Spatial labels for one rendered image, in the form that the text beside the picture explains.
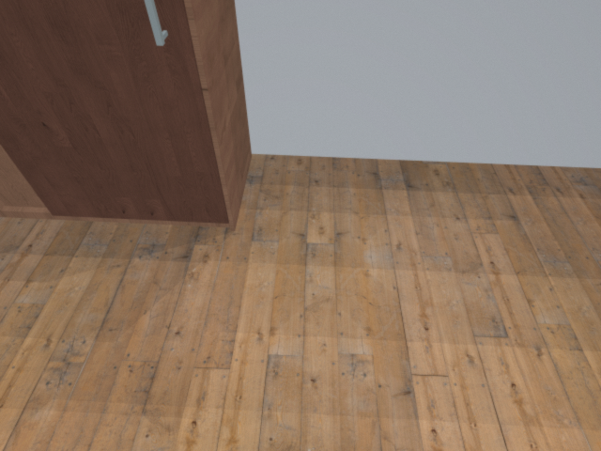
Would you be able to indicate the handle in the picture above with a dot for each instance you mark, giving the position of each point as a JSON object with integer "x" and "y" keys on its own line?
{"x": 159, "y": 35}

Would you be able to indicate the wardrobe door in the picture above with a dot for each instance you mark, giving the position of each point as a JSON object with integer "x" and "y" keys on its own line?
{"x": 14, "y": 188}
{"x": 100, "y": 120}

